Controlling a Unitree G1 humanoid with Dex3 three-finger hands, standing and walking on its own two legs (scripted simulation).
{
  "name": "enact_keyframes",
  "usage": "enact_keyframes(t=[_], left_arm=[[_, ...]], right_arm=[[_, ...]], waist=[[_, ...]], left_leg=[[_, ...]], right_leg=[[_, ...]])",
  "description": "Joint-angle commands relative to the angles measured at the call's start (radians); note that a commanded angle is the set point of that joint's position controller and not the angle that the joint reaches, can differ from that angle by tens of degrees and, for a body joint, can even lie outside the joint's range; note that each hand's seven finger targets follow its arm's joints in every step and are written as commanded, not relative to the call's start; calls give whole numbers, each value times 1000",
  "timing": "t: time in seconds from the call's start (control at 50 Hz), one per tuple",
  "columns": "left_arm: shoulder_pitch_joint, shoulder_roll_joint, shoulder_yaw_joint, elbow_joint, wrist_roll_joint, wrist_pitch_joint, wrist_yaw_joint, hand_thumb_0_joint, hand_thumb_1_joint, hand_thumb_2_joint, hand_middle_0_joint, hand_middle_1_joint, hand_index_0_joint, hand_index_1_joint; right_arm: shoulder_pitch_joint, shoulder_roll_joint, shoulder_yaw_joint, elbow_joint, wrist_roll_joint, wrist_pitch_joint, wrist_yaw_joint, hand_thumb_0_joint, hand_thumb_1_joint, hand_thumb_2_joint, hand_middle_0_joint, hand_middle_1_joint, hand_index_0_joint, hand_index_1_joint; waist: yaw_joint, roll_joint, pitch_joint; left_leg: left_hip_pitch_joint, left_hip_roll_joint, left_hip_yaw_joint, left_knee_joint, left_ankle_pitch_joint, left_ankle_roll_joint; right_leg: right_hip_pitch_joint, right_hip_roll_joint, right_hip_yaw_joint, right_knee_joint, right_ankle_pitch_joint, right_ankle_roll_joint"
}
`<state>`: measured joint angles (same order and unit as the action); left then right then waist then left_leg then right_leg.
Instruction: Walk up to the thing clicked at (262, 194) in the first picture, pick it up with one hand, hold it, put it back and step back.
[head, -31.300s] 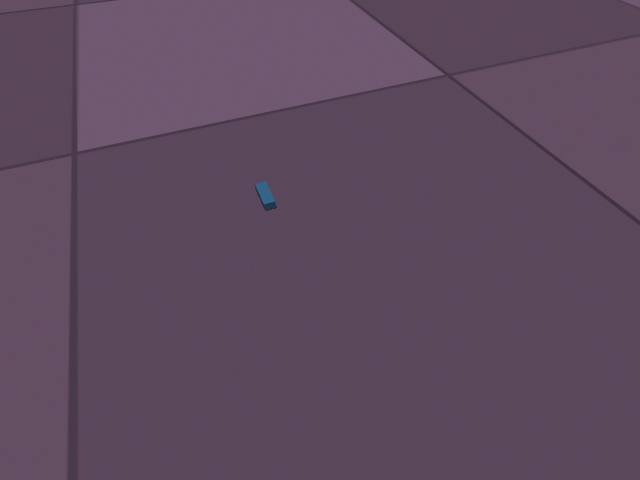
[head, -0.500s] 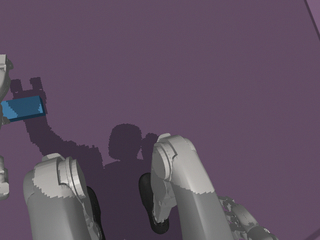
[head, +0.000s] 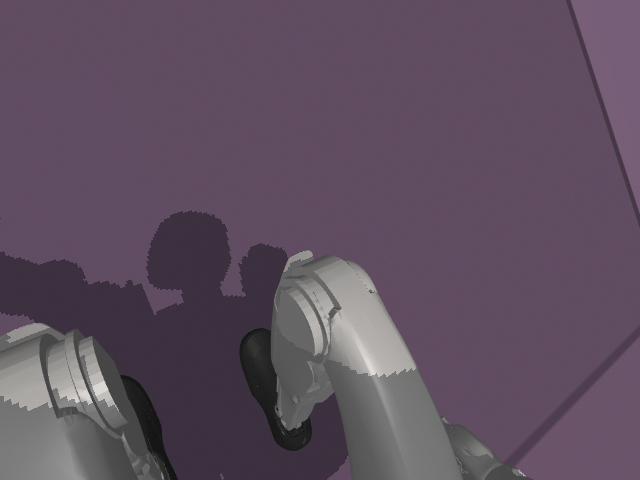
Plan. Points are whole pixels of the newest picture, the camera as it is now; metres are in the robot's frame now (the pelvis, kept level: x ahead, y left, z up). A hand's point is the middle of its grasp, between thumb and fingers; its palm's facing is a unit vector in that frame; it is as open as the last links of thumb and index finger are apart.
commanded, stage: rest palm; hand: left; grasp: from above
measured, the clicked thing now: out of the picture +0.44 +0.36 -0.29
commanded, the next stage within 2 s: close in 0.86 s
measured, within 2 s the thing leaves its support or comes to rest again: neither
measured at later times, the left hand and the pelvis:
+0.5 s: hand out of the picture +0.43 +0.36 -0.25, palm faces -0.44 -0.17 -0.88, open 14.4 cm; pelvis +0.00 +0.01 +0.00, yaw -2 degrees
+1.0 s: hand out of the picture +0.43 +0.35 -0.26, palm faces -0.44 -0.17 -0.88, open 14.2 cm; pelvis +0.00 +0.01 +0.00, yaw -3 degrees
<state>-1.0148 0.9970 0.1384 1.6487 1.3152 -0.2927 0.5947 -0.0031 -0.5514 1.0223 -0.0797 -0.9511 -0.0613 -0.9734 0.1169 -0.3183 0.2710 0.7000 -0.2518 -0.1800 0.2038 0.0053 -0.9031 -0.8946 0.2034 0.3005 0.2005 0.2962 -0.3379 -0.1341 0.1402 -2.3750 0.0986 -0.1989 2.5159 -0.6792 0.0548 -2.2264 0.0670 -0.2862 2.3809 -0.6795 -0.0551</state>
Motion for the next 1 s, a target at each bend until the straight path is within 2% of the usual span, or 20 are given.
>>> enact_keyframes(t=[0.0,0.02,0.04,0.06,0.1,0.12,0.18,0.2,0.28,0.32,0.38,0.46,0.52,0.62,0.66,0.76,0.84,0.86,0.9,0.98], left_arm=[[-260,274,25,-101,-19,43,65,0,-556,1024,-84,-914,-56,-940],[-228,301,44,-26,-16,57,67,0,-547,1001,-82,-921,-60,-942],[-236,279,33,-48,-21,64,58,0,-546,1004,-81,-923,-59,-943],[-208,300,59,-19,-19,74,57,0,-554,1006,-73,-923,-51,-944],[-213,297,55,-42,-33,80,44,0,-554,996,-75,-937,-55,-955],[-224,323,78,-86,-44,78,42,0,-542,988,-80,-948,-63,-963],[-220,257,28,-50,-60,78,6,0,-561,993,-64,-965,-48,-979],[-242,270,38,-96,-68,67,3,0,-557,999,-66,-961,-49,-977],[-252,247,-10,-82,-74,41,-27,0,-562,997,-67,-962,-49,-978],[-261,281,-2,-132,-74,19,-22,0,-566,1005,-66,-962,-46,-981],[-218,255,-25,-69,-62,5,-11,0,-575,1018,-65,-967,-43,-989],[-229,322,0,-104,-33,-9,26,0,-576,1018,-63,-963,-40,-986],[-199,290,-7,-34,-29,1,51,0,-563,1014,-64,-963,-42,-983],[-232,340,13,-65,-22,25,75,0,-565,1019,-70,-963,-46,-986],[-206,311,1,-17,-37,39,76,0,-559,1004,-63,-973,-45,-990],[-216,343,17,-45,-59,52,56,0,-542,998,-72,-977,-55,-992],[-207,308,-14,-25,-77,51,34,0,-527,981,-74,-993,-64,-1001],[-229,328,-7,-55,-85,45,33,0,-525,975,-74,-992,-65,-999],[-222,356,3,-73,-82,39,29,0,-527,973,-73,-992,-63,-1000],[-197,333,-5,-69,-78,26,25,0,-434,930,-128,-981,-130,-978]], right_arm=[[170,-317,-87,-30,5,-34,8,0,-892,-899,200,300,200,300],[174,-321,-88,-11,2,-40,14,0,-893,-899,200,300,200,300],[177,-327,-90,-25,3,-47,19,0,-892,-899,200,300,200,300],[182,-314,-80,-12,4,-48,22,0,-891,-899,200,300,200,300],[164,-305,-78,-25,5,-53,26,0,-894,-900,200,300,200,300],[173,-320,-92,-21,9,-50,25,0,-895,-901,200,300,200,300],[163,-294,-80,-19,12,-56,32,0,-897,-902,200,300,200,300],[174,-300,-81,-16,14,-55,32,0,-896,-902,200,300,200,300],[180,-304,-66,-14,14,-58,35,0,-898,-903,200,300,200,300],[171,-313,-65,-15,19,-54,30,0,-896,-903,200,300,200,300],[167,-312,-49,-18,11,-50,35,0,-899,-904,200,300,200,300],[156,-334,-43,-33,7,-47,31,0,-897,-904,200,300,200,300],[148,-328,-31,-36,0,-53,36,0,-894,-902,200,300,200,300],[147,-339,-27,-42,-4,-70,42,0,-899,-904,200,300,200,300],[132,-336,-22,-42,-6,-77,43,0,-898,-904,200,300,200,300],[147,-342,-26,-34,1,-84,43,0,-899,-904,199,300,200,300],[133,-334,-15,-43,-1,-89,45,0,-899,-904,199,300,199,300],[133,-345,-20,-41,5,-90,43,0,-899,-905,199,300,199,300],[125,-349,-17,-44,6,-91,40,0,-899,-905,199,300,199,300],[124,-341,-15,-47,5,-92,45,0,-892,-901,200,300,200,300]], waist=[[-6,536,-692],[-16,520,-631],[-24,504,-620],[-16,513,-604],[-19,525,-610],[-7,555,-655],[-38,532,-613],[-42,541,-649],[-62,519,-593],[-38,541,-639],[-45,532,-622],[-26,565,-632],[-46,520,-569],[-40,556,-595],[-49,513,-575],[-43,535,-592],[-60,505,-562],[-55,525,-559],[-40,532,-572],[-42,529,-558]], left_leg=[[558,-10,34,-216,230,-35],[524,-7,26,-214,186,-33],[522,-7,17,-220,184,-34],[534,-4,5,-232,178,-39],[532,-2,2,-234,166,-37],[555,-2,3,-246,194,-41],[537,2,1,-219,201,-37],[566,2,-7,-226,230,-40],[531,1,-7,-210,191,-34],[567,4,-12,-217,211,-39],[566,5,-13,-210,242,-41],[580,7,-18,-228,232,-45],[546,9,-30,-229,206,-45],[568,12,-23,-223,224,-46],[536,13,-25,-215,207,-41],[540,13,-23,-218,205,-41],[521,14,-27,-210,181,-37],[519,13,-26,-215,167,-38],[529,15,-32,-221,158,-41],[526,17,-31,-219,167,-44]], right_leg=[[329,57,28,-210,301,29],[300,57,25,-201,267,29],[292,55,21,-204,259,32],[276,55,15,-192,250,27],[276,56,17,-198,245,27],[307,57,17,-205,262,27],[289,60,15,-200,279,31],[301,56,9,-200,294,31],[301,54,9,-208,274,35],[319,58,5,-210,282,33],[337,68,-2,-204,313,35],[337,70,-7,-203,298,30],[308,71,-17,-198,279,33],[335,74,-5,-200,301,35],[325,75,-9,-202,292,37],[347,73,-6,-213,285,37],[348,76,-8,-215,277,40],[334,73,-7,-222,259,37],[333,71,-8,-217,247,35],[337,76,-12,-209,257,36]])
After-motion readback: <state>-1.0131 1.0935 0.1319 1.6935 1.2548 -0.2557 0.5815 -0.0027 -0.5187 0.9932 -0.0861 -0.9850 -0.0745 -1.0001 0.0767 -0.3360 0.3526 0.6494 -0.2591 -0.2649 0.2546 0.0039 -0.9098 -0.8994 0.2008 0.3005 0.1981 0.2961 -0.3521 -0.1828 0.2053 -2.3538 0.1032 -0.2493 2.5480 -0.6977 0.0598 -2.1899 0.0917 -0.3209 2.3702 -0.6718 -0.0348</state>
